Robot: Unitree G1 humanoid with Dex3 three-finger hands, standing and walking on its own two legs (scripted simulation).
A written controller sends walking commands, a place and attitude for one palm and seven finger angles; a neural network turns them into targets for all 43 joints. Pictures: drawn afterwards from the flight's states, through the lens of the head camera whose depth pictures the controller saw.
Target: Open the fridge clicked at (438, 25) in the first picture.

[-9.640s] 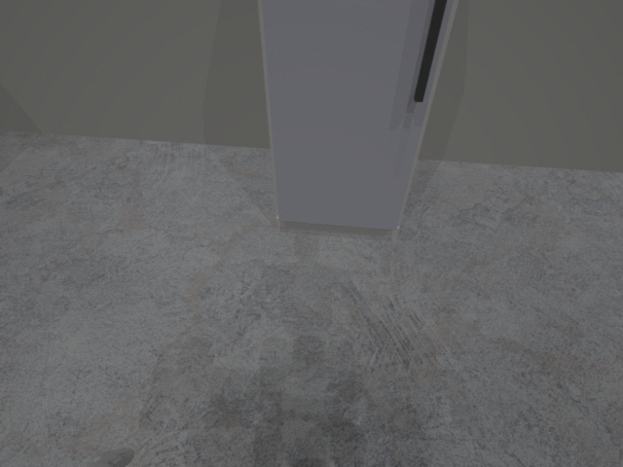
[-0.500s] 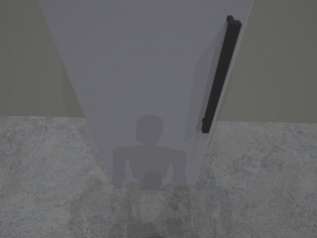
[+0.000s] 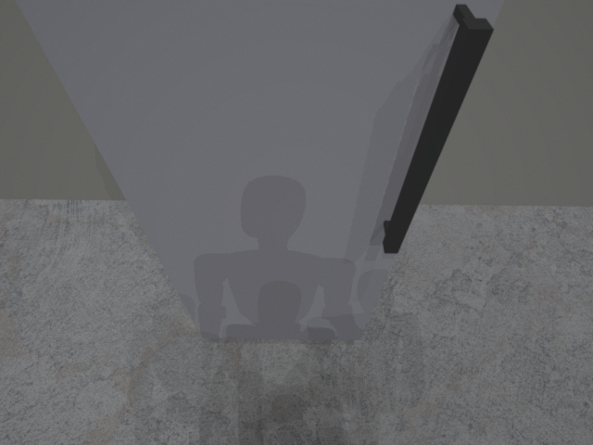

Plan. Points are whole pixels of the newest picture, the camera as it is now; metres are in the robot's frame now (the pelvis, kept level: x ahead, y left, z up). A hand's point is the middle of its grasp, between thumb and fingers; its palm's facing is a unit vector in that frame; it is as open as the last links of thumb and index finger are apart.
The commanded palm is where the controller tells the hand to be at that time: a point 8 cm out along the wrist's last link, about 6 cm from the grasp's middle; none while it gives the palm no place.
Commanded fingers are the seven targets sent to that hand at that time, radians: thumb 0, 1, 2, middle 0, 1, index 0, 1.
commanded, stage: come to a stop and stand still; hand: right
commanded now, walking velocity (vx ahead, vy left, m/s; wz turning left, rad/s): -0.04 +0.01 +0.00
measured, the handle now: (417, 159) +0.47 -0.13 +0.13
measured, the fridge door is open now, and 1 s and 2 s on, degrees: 0 0 0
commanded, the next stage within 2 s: look again from close up in 1.16 s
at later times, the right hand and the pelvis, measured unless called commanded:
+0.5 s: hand out of the picture -0.02 -0.20 -0.16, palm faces +0.00 +0.98 -0.20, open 7.3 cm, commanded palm none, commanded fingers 0.00 -0.90 -0.90 0.20 0.30 0.20 0.30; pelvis -0.02 -0.02 +0.02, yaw +2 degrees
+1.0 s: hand out of the picture -0.01 -0.21 -0.16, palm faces -0.04 +0.97 -0.24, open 7.3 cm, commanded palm none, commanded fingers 0.00 -0.90 -0.90 0.20 0.30 0.20 0.30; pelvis -0.04 -0.02 +0.01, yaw +1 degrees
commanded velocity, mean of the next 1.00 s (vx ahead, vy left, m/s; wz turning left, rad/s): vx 0.00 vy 0.00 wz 0.00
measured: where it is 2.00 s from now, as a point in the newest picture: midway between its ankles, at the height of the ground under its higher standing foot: outside the picture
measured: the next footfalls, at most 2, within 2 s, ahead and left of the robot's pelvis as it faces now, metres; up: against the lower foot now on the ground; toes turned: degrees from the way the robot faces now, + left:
none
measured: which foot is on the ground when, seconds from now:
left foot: down 0.00-1.00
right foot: down 0.00-1.00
